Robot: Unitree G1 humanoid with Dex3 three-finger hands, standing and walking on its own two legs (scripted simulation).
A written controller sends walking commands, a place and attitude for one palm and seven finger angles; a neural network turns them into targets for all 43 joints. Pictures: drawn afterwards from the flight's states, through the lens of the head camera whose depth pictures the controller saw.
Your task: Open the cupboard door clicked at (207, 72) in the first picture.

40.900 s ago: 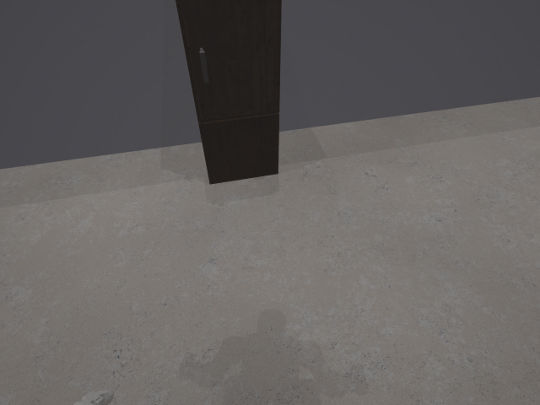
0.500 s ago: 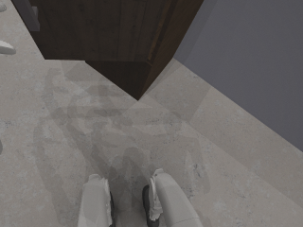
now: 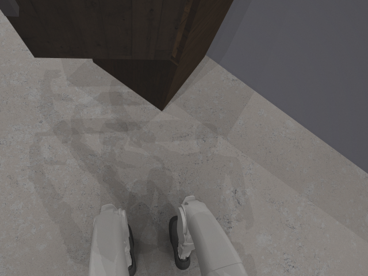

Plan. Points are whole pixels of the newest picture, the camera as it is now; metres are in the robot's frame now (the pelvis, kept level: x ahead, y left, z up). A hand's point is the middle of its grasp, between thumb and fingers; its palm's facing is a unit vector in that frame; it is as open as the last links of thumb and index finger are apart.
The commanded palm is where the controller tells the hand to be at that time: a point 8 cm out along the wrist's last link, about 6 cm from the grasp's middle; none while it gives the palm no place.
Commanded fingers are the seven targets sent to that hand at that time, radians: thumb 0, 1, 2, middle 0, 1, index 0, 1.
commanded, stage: slide the fingers in behind the handle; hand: left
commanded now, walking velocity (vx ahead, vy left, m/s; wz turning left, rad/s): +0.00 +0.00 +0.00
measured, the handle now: out of the picture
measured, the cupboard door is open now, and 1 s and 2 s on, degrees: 41 41 41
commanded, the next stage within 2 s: close the thumb around the handle in 1.52 s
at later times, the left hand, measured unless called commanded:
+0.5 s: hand out of the picture +0.57 +0.27 +0.08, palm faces +0.03 -1.00 -0.04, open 14.0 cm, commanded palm +0.56 +0.27 +0.07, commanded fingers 0.00 -0.50 0.30 -0.30 -1.20 -0.30 -1.20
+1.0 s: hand out of the picture +0.57 +0.25 +0.08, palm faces +0.05 -1.00 -0.04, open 14.0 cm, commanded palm +0.56 +0.24 +0.07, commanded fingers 0.00 -0.50 0.30 -0.30 -1.20 -0.30 -1.20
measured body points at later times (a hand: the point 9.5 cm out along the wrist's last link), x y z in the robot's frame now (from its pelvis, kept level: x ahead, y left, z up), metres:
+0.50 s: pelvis +0.00 +0.00 +0.01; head +0.21 +0.06 +0.41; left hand +0.56 +0.32 +0.08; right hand +0.00 -0.26 -0.08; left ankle +0.04 +0.10 -0.57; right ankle +0.04 -0.12 -0.57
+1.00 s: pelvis +0.01 +0.00 +0.01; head +0.21 +0.05 +0.41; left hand +0.56 +0.30 +0.08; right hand +0.00 -0.27 -0.08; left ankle +0.04 +0.10 -0.57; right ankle +0.04 -0.12 -0.57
